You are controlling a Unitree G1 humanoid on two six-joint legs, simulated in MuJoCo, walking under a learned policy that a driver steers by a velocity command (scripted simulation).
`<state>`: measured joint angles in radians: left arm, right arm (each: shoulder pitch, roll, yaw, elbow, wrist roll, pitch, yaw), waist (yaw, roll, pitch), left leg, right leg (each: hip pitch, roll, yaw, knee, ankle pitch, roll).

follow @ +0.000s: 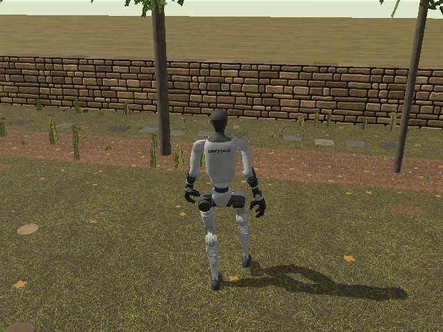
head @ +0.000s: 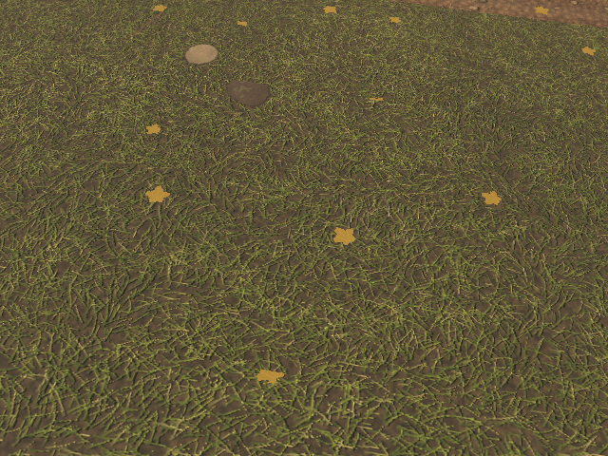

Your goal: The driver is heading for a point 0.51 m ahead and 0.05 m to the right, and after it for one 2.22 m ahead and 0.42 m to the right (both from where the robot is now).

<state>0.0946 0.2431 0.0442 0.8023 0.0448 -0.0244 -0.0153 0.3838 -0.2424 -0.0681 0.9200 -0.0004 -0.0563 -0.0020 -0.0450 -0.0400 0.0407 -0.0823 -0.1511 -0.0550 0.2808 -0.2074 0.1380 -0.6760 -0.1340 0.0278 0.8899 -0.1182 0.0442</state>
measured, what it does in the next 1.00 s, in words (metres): walks ahead: right foot, then left foot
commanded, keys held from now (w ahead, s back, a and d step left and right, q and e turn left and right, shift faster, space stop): w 0.58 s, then w+e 0.42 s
